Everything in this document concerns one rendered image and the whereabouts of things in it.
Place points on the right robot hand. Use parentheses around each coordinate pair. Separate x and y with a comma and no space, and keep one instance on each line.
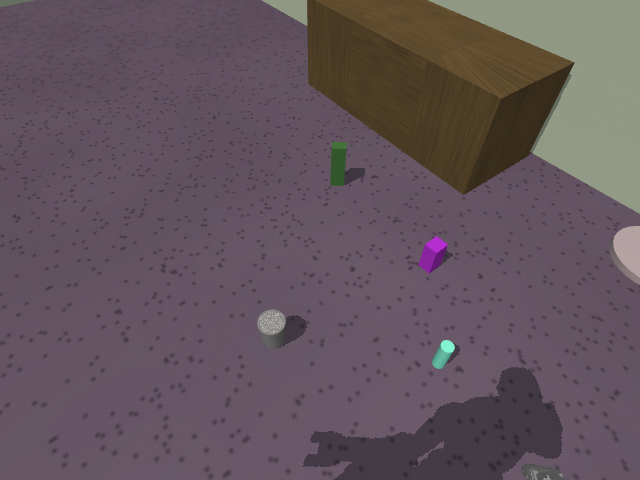
(537,472)

